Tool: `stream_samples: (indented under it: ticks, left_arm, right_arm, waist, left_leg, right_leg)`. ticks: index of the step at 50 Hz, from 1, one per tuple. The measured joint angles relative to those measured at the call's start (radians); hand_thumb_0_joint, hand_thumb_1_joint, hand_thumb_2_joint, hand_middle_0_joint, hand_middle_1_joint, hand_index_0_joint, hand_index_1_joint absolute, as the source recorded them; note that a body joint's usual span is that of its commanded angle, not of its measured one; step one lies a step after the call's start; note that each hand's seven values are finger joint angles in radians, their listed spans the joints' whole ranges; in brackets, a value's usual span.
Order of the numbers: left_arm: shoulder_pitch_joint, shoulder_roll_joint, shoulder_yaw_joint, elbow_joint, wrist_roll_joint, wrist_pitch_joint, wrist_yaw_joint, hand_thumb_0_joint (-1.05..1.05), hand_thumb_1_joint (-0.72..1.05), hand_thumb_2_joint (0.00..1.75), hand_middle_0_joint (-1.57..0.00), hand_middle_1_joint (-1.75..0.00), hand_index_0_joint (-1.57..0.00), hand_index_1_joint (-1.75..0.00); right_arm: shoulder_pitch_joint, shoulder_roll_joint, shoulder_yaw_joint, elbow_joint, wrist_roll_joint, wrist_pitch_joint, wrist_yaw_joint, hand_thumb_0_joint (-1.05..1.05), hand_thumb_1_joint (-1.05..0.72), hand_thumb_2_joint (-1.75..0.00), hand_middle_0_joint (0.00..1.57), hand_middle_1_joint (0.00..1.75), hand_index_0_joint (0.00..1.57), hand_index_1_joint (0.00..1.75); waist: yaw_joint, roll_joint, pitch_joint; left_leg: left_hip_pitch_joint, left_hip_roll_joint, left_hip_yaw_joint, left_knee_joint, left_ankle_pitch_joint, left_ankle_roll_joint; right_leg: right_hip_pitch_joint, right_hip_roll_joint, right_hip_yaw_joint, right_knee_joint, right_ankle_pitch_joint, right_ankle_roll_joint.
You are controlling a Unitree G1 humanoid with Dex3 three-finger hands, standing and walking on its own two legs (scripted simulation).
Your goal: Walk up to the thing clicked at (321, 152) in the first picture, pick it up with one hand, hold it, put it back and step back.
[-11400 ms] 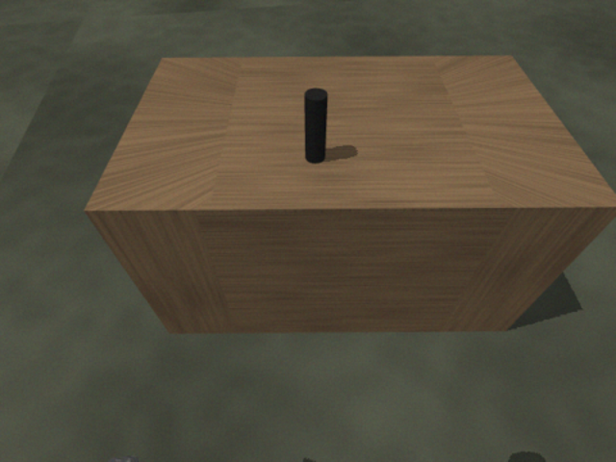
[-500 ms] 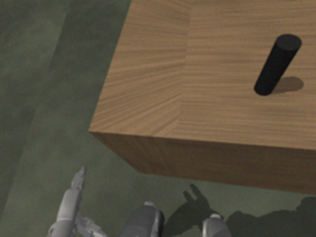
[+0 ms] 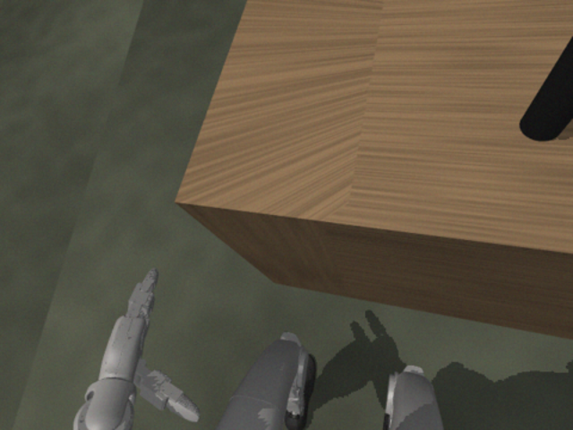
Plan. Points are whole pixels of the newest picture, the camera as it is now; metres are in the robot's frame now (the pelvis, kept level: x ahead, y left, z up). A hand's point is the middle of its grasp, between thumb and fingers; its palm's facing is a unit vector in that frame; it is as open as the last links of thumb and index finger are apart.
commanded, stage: close in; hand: right
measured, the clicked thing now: out of the picture +0.55 -0.23 +0.06
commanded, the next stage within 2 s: rest palm in 0.48 s
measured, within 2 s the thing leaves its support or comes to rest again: leaves its support in 1.82 s
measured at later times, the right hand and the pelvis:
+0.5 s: hand out of the picture +0.53 -0.24 +0.03, palm faces +0.22 +0.98 +0.02, open 17.5 cm; pelvis +0.00 +0.00 -0.01, yaw +1 degrees
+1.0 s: hand (556, 101) +0.54 -0.22 +0.04, palm faces +0.24 +0.97 +0.00, open 14.9 cm; pelvis +0.00 +0.01 -0.01, yaw +0 degrees
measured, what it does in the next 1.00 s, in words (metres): stands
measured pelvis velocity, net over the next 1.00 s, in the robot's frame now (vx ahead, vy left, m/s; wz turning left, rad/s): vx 0.00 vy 0.01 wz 0.01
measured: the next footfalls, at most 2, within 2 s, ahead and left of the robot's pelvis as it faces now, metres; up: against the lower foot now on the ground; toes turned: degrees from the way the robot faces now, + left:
none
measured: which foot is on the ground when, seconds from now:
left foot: down 0.00-1.00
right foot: down 0.00-1.00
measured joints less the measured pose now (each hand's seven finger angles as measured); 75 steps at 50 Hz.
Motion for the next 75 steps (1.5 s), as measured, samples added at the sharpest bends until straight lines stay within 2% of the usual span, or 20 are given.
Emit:
stream_samples:
  ticks: [6,11,17,21,28,33,38,40,42,48,60,70,72,75]
  left_arm:
    - [0.034,-0.01,0.008,-0.081,0.018,0.023,-0.016,-0.01,-0.54,0.05,-0.08,-0.06,-0.07,-0.06]
    - [0.053,-0.026,0.003,-0.101,0.026,0.061,-0.032,-0.01,-0.54,0.05,-0.08,-0.06,-0.08,-0.06]
    - [0.063,-0.023,0.004,-0.145,0.013,0.093,-0.035,-0.01,-0.54,0.05,-0.08,-0.06,-0.08,-0.06]
    - [0.073,-0.021,0.007,-0.167,0.007,0.084,-0.033,-0.01,-0.54,0.05,-0.07,-0.06,-0.07,-0.06]
    - [0.085,-0.025,0.025,-0.161,0.019,0.085,-0.042,-0.01,-0.53,0.04,-0.07,-0.06,-0.08,-0.06]
    - [0.069,-0.017,0.042,-0.136,0.021,0.1,-0.042,-0.01,-0.54,0.05,-0.07,-0.05,-0.07,-0.06]
    - [0.06,-0.021,0.033,-0.163,0.015,0.114,-0.046,-0.01,-0.57,0.08,-0.07,-0.04,-0.05,-0.06]
    - [0.064,-0.021,0.03,-0.181,0.014,0.116,-0.05,-0.01,-0.57,0.08,-0.07,-0.04,-0.05,-0.06]
    - [0.07,-0.02,0.029,-0.199,0.016,0.116,-0.052,-0.01,-0.57,0.08,-0.07,-0.04,-0.05,-0.06]
    - [0.073,-0.025,0.022,-0.203,0.023,0.115,-0.052,-0.01,-0.56,0.07,-0.07,-0.05,-0.06,-0.06]
    - [0.06,-0.007,0.023,-0.192,0.024,0.115,-0.047,-0.01,-0.55,0.07,-0.06,-0.05,-0.06,-0.05]
    - [0.074,-0.014,0.021,-0.218,0.015,0.12,-0.053,-0.01,-0.54,0.06,-0.06,-0.05,-0.06,-0.05]
    - [0.068,-0.012,0.022,-0.206,0.013,0.119,-0.05,-0.01,-0.54,0.06,-0.06,-0.05,-0.06,-0.05]
    - [0.059,-0.013,0.02,-0.204,0.017,0.123,-0.049,-0.01,-0.54,0.06,-0.07,-0.05,-0.06,-0.05]
  right_arm:
    - [-0.046,0.014,-0.028,-0.006,-0.046,-0.033,-0.096,-0.01,0.53,-0.05,0.05,0.05,0.04,0.05]
    - [-0.043,0.045,-0.017,-0.038,-0.075,-0.014,-0.145,-0.01,0.54,-0.05,0.04,0.05,0.04,0.05]
    - [-0.007,0.106,0.0,-0.05,-0.066,-0.004,-0.176,-0.01,0.55,-0.04,0.05,0.05,0.04,0.05]
    - [-0.009,0.135,0.024,-0.031,-0.068,-0.012,-0.197,-0.01,0.55,-0.04,0.05,0.05,0.04,0.05]
    - [-0.009,0.17,0.05,-0.072,-0.074,-0.022,-0.236,-0.01,0.52,-0.05,0.05,0.05,0.03,0.05]
    - [-0.015,0.192,0.066,-0.08,-0.08,-0.023,-0.256,-0.01,0.5,-0.06,0.05,0.05,0.03,0.05]
    - [-0.026,0.206,0.07,-0.052,-0.093,-0.031,-0.272,-0.01,0.48,-0.07,0.07,0.06,0.05,0.06]
    - [-0.028,0.204,0.057,-0.033,-0.097,-0.032,-0.279,-0.01,0.47,-0.08,0.09,0.08,0.07,0.08]
    - [-0.026,0.197,0.045,-0.025,-0.099,-0.039,-0.287,-0.01,0.46,-0.09,0.13,0.11,0.12,0.11]
    - [-0.058,0.166,0.045,-0.023,-0.107,-0.054,-0.29,-0.01,0.44,-0.16,0.36,0.26,0.35,0.27]
    - [-0.148,0.114,0.071,0.044,-0.124,-0.025,-0.292,-0.01,0.34,-0.3,0.81,0.55,0.8,0.56]
    - [-0.098,0.131,0.057,-0.002,-0.112,-0.013,-0.295,-0.01,0.1,-0.56,1.02,0.81,1.02,0.82]
    - [-0.109,0.126,0.057,0.016,-0.112,-0.017,-0.291,-0.01,0.07,-0.62,0.99,0.84,1.07,0.87]
    - [-0.132,0.116,0.06,0.038,-0.121,-0.028,-0.287,-0.03,0.06,-0.71,0.97,0.89,1.05,0.91]
  waist:
    - [0.037,-0.004,-0.004]
    - [0.036,-0.025,-0.016]
    - [0.023,-0.048,-0.026]
    - [0.013,-0.046,-0.03]
    - [0.004,-0.032,-0.028]
    - [0.007,-0.035,-0.028]
    - [0.016,-0.039,-0.029]
    - [0.02,-0.042,-0.028]
    - [0.022,-0.041,-0.026]
    - [0.026,-0.034,-0.015]
    - [0.045,-0.04,-0.017]
    - [0.041,-0.045,-0.023]
    - [0.042,-0.044,-0.022]
    - [0.042,-0.04,-0.019]
  left_leg:
    - [-0.061,-0.01,-0.004,0.041,-0.007,0.001]
    - [-0.079,-0.016,-0.01,0.052,-0.01,0.0]
    - [-0.044,-0.014,-0.013,0.042,-0.016,-0.001]
    - [-0.024,-0.012,-0.008,0.035,-0.018,0.0]
    - [-0.035,-0.008,-0.007,0.05,-0.026,0.004]
    - [-0.039,-0.009,-0.009,0.054,-0.027,0.005]
    - [-0.024,-0.008,-0.011,0.049,-0.026,0.006]
    - [-0.019,-0.009,-0.011,0.045,-0.024,0.006]
    - [-0.019,-0.009,-0.013,0.045,-0.023,0.007]
    - [-0.044,-0.007,-0.011,0.063,-0.024,0.01]
    - [-0.058,-0.011,-0.007,0.053,-0.014,0.01]
    - [-0.051,-0.01,-0.012,0.055,-0.019,0.008]
    - [-0.052,-0.011,-0.01,0.055,-0.018,0.009]
    - [-0.061,-0.011,-0.009,0.06,-0.017,0.01]
  right_leg:
    - [-0.057,-0.01,-0.001,0.046,-0.015,0.002]
    - [-0.073,-0.016,-0.006,0.06,-0.024,0.001]
    - [-0.035,-0.015,-0.01,0.045,-0.027,-0.001]
    - [-0.016,-0.012,-0.006,0.035,-0.026,0.0]
    - [-0.024,-0.008,-0.004,0.041,-0.028,0.004]
    - [-0.026,-0.009,-0.005,0.044,-0.029,0.006]
    - [-0.008,-0.008,-0.008,0.033,-0.025,0.007]
    - [-0.002,-0.009,-0.009,0.028,-0.023,0.007]
    - [-0.001,-0.009,-0.01,0.026,-0.021,0.007]
    - [-0.025,-0.007,-0.006,0.041,-0.019,0.01]
    - [-0.045,-0.01,-0.003,0.041,-0.014,0.01]
    - [-0.035,-0.009,-0.007,0.04,-0.019,0.008]
    - [-0.037,-0.01,-0.005,0.041,-0.018,0.009]
    - [-0.047,-0.01,-0.003,0.047,-0.017,0.009]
